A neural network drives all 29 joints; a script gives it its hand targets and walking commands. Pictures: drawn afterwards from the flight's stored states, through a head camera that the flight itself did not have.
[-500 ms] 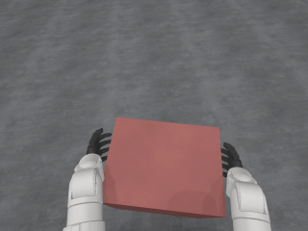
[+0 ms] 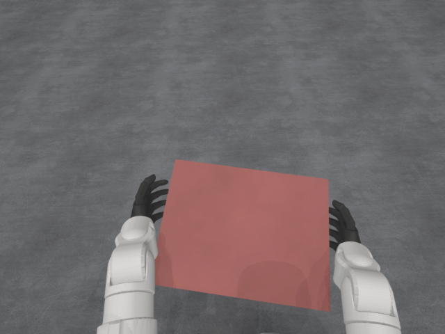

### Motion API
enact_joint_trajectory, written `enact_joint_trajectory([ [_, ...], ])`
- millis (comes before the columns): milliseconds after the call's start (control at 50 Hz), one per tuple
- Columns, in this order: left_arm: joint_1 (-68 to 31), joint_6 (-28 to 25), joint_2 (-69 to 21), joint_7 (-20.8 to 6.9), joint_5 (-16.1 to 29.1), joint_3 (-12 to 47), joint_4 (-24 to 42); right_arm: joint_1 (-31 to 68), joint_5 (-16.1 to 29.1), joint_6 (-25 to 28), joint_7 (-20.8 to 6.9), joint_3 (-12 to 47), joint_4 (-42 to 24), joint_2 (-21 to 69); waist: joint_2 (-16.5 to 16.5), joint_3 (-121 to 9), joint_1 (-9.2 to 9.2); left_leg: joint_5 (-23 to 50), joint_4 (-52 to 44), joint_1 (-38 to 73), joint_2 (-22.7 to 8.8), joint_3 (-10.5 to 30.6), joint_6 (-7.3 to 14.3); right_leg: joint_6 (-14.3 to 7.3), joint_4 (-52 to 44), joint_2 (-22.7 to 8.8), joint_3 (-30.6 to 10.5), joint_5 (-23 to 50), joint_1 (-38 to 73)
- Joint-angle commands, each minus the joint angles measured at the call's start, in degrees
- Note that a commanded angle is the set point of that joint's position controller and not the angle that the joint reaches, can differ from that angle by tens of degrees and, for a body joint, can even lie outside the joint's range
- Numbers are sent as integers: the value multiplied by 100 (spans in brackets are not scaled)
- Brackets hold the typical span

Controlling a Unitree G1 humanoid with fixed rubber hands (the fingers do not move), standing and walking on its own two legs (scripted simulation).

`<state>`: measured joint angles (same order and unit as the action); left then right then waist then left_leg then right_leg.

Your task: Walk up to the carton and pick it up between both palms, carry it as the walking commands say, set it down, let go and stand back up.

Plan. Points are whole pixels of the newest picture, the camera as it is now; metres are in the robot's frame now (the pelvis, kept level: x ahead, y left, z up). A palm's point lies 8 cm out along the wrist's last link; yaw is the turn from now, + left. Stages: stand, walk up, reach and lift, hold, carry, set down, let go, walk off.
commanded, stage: carry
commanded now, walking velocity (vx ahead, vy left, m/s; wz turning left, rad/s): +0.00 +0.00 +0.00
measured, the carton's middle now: (239, 237) +0.31 -0.02 -0.09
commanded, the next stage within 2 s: none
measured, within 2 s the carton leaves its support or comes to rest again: neither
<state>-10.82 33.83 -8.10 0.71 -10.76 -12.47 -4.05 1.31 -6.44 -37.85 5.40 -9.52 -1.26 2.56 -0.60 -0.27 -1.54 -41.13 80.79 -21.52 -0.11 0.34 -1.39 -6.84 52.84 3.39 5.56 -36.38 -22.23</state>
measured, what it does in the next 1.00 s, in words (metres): walks ahead: left foot, then right foot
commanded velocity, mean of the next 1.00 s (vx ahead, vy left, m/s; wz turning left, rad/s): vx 0.00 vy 0.00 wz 0.00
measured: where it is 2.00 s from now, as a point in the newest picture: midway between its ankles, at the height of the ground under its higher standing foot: (259, 127)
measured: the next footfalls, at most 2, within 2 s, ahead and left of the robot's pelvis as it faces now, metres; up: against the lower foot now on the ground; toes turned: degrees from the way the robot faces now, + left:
left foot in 0.20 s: +0.35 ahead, +0.01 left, +0.00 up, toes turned +3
right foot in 0.44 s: +0.40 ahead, -0.16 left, +0.00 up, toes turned -4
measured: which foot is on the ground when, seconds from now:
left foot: up 0.00-0.18, down 0.20-0.48, up 0.50-0.70, down 0.72-1.00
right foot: down 0.00-0.18, up 0.20-0.42, down 0.44-0.72, up 0.74-0.88, down 0.90-1.00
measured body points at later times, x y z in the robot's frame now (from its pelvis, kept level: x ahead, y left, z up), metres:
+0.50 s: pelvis +0.41 -0.06 +0.02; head +0.44 -0.09 +0.47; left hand +0.75 +0.07 +0.05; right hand +0.66 -0.29 +0.01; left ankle +0.31 +0.01 -0.65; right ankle +0.36 -0.15 -0.68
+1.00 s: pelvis +0.72 -0.12 +0.03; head +0.73 -0.13 +0.48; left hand +1.03 +0.03 +0.04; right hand +0.97 -0.34 +0.02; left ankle +0.69 -0.02 -0.67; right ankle +0.57 -0.18 -0.68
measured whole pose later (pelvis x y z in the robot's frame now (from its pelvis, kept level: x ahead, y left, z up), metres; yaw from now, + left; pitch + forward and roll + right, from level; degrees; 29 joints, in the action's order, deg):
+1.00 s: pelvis +0.72 -0.12 +0.03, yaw -5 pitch +4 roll +2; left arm -9.1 33.6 -6.8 -1.2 -11.4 -15.7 -7.7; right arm 5.9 -10.6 -37.4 2.0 -8.6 8.0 2.3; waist -1.1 -3.1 -1.3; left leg -22.9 46.7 -23.5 0.2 -6.9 1.3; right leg -3.8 40.4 2.2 0.8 -32.2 -10.5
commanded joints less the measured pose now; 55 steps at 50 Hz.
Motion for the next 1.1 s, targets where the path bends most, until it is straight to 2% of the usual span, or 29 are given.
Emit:
enact_joint_trajectory([
  [0, -1197, 76, -3560, -1218, 1230, 3605, 542, 4373, 1864, 620, -1856, 4186, -1695, 4084, -856, -930, 781, -1527, 2073, -5505, 400, -221, 292, -556, -1477, -1570, -3038, 12137, 5092],
  [40, -1340, 187, -3285, -1159, 1248, 3893, 1110, 2612, 1259, 371, -1794, 3618, -628, 3977, -222, -1772, 657, -1415, 1057, -5484, 475, -265, 348, -585, -1369, -1416, -2795, 11377, 5482],
  [80, -1066, 172, -3433, -1288, 1463, 4217, 913, 2567, 1097, 428, -1673, 3654, -756, 4106, -159, -1766, 604, -83, -846, -4470, 581, -1167, 303, 95, -1453, -832, -1753, 11691, 5076],
  [140, -2211, -5, -2905, -1483, 1371, 3967, 1149, 2454, 501, 463, -1669, 3123, 75, 3842, 463, -2052, -21, 4238, -4769, 1191, 1157, -1947, 257, 370, -329, -516, -805, 10473, 1081],
  [160, -2226, -113, -2661, -1522, 1341, 3675, 876, 2624, 379, 596, -1585, 3050, 60, 3769, -73, -2506, -336, 6169, -5256, 2696, 154, -533, 1092, 702, 1397, -463, -851, 7786, 367],
  [180, -2013, -53, -3112, -1623, 1574, 3881, 695, 2840, 645, 702, -1546, 3196, -455, 3850, 1534, -2760, -248, 10528, -4383, 4044, -1682, 1393, 1929, 1096, 3610, 252, -617, 486, -788],
  [200, -2122, 83, -3420, -1747, 1830, 4420, 980, 2311, 578, 622, -1570, 3183, -570, 4072, 1357, -3178, -273, 11382, -4557, 3442, -1962, 2695, 2600, 1137, 4145, 441, -1085, -111, -700],
  [280, -1902, 65, -3537, -1805, 1508, 3425, -491, 3212, 577, 551, -1629, 3346, -2, 4100, -293, -2621, -88, 9484, -4770, 2657, -2026, 2600, 2527, 669, 2960, -120, -1464, 604, -1281],
  [340, -1696, -174, -3580, -1723, 1251, 3103, -482, 3504, 1029, 656, -1829, 3677, 270, 4380, -519, -2281, 2, 9710, -4748, 2246, -1750, 1608, 1679, 567, 348, -326, -1165, 334, -871],
  [360, -1227, -11, -4100, -1692, 1322, 3242, -1038, 4241, 1407, 754, -1833, 4052, -637, 4373, 128, -1954, 30, 10328, -4524, 2471, -1447, 1207, 1379, 719, -754, -215, -781, 597, -1028],
  [400, -905, 0, -3928, -1613, 1021, 2959, -1107, 4218, 1434, 584, -1904, 3960, -254, 4252, 7, -2157, 183, 9824, -4306, 1370, -1098, 304, 702, 558, -1867, 117, -77, 2620, 775],
  [420, -1387, -93, -3950, -1583, 1111, 3095, -625, 4093, 1480, 670, -1979, 4028, -282, 4282, 265, -2750, 249, 8392, -3584, 962, -933, -4, 387, 182, -1867, -455, -676, 5224, 1904],
  [440, -1160, -153, -3831, -1576, 972, 3006, -571, 4687, 1607, 697, -1976, 4208, -947, 4160, -980, -3407, 381, 6832, -2261, 601, -497, -122, 42, -706, -1221, -1301, -1846, 8979, 2771],
  [480, -1296, -33, -3749, -1443, 1199, 3354, -49, 4495, 1831, 597, -1971, 4337, -1015, 4477, -2110, -2313, 536, 58, -122, -2422, 298, -453, -28, -1274, -1498, -2005, -2680, 12880, 4143],
  [540, -1305, 285, -3659, -1355, 1190, 3483, -28, 3929, 1545, 362, -1886, 3841, -708, 4074, -505, -1012, 603, -881, 559, -4770, 372, -315, 146, -679, -1608, -1809, -2797, 11522, 4374],
  [600, -1545, 330, -3485, -1292, 1349, 3979, 764, 2869, 1271, 272, -1840, 3487, -296, 4214, -18, -1707, 537, -195, -1273, -4873, 273, -775, 291, -494, -1372, -1331, -2151, 10550, 5179],
  [660, -1237, 329, -3410, -1426, 1130, 3770, 329, 3268, 890, 326, -1751, 3457, -661, 3966, -326, -2277, 90, 3544, -4896, 340, 659, -1288, 59, 110, -749, -724, -1025, 9271, 2151],
  [680, -2134, 120, -3095, -1483, 1373, 3791, 1189, 3212, 882, 424, -1782, 3334, -252, 4195, -102, -2530, -83, 5295, -5341, 2060, 488, -994, 304, 290, -276, -771, -889, 7986, 1104],
  [720, -2124, 197, -3493, -1673, 1678, 4253, 1047, 2854, 807, 482, -1740, 3182, -359, 4207, 1951, -2783, -181, 11884, -4392, 3187, -1895, 1773, 1959, 996, 2524, 309, -586, -13, -516],
  [740, -2286, 284, -3607, -1796, 1753, 4176, 759, 3083, 722, 453, -1690, 3168, -480, 4138, 1255, -2754, -270, 11657, -4498, 2896, -2027, 2449, 2431, 1064, 2711, 203, -901, -265, -700],
  [800, -1829, 193, -3720, -1841, 1346, 3357, -781, 3215, 468, 426, -1751, 2931, 628, 4141, 232, -2007, -40, 9651, -4693, 2186, -1668, 1624, 1845, 771, -204, -334, -800, -134, -936],
  [840, -2031, 27, -4030, -1892, 1525, 3397, -516, 4086, 797, 579, -1856, 3237, 11, 4274, 617, -2000, 142, 8645, -4529, 1178, -1361, 832, 1348, 771, -2071, -459, -776, 780, 375],
  [860, -2043, 111, -4302, -1891, 1524, 3309, -1098, 4047, 792, 500, -1869, 3331, 193, 4335, 374, -1924, 264, 7145, -4066, 730, -1153, 331, 915, 817, -3100, -581, -809, 2633, 1031],
  [880, -1748, -87, -4149, -1891, 1324, 3013, -1193, 4504, 976, 599, -1912, 3536, -16, 4263, -938, -2318, 111, 4856, -3999, 399, -931, 187, 481, 379, -2273, -1121, -1498, 5888, 1981],
  [920, -2047, -156, -3904, -1745, 1450, 3393, -101, 4156, 1234, 644, -1930, 3778, -272, 4510, -1338, -2526, 145, 4409, -3401, 66, -671, -78, 326, 191, -1508, -1574, -1608, 9310, 2900],
  [980, -1768, 137, -3715, -1593, 1243, 3347, -376, 4484, 1232, 528, -1857, 3697, -378, 4315, -920, -2011, 221, 1734, -3348, -1337, -29, -618, 192, 395, -1354, -1610, -1655, 11332, 3620],
  [1040, -1679, 230, -3416, -1472, 1067, 3251, -318, 3744, 1233, 367, -1871, 3658, 169, 4298, -607, -1514, 70, 1934, -3793, -591, 584, -1500, 193, 1096, -545, -1019, -754, 12866, 2938],
  [1060, -1663, 245, -3425, -1479, 1219, 3497, 58, 3538, 1327, 346, -1899, 3788, 9, 4426, -341, -1653, -109, 3444, -4447, 1132, 476, -1386, 321, 1479, 260, -738, -462, 12555, 1597],
  [1080, -2049, 240, -3613, -1507, 1432, 3721, 413, 3081, 1321, 333, -1878, 3754, 70, 4615, 910, -2455, -462, 8743, -5052, 3016, -569, -101, 1196, 2019, 2762, -23, 188, 8874, 291],
])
